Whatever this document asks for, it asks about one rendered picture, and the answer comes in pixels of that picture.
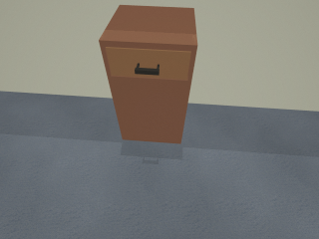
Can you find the handle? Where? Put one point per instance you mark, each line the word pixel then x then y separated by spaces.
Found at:
pixel 147 71

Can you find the drawer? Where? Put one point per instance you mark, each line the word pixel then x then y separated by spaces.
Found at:
pixel 173 64

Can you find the cabinet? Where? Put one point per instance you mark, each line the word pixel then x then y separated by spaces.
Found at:
pixel 151 109

